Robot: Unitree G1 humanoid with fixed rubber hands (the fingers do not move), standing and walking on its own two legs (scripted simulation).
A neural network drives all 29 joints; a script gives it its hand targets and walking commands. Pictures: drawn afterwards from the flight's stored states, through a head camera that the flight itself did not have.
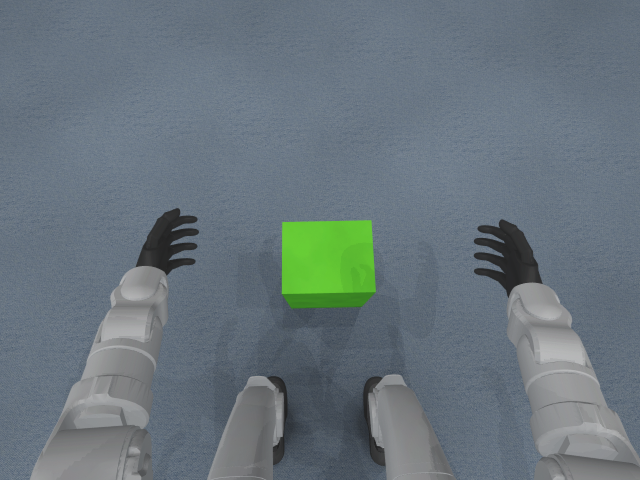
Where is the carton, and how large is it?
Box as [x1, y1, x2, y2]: [282, 220, 375, 307]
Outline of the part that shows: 370,220 282,222 282,294 291,307 361,306 375,292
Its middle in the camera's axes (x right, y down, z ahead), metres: +0.02 +0.08 +0.97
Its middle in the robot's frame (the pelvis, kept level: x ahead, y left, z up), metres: +0.45 -0.01 -0.55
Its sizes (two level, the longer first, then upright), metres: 0.195 0.157 0.291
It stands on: the floor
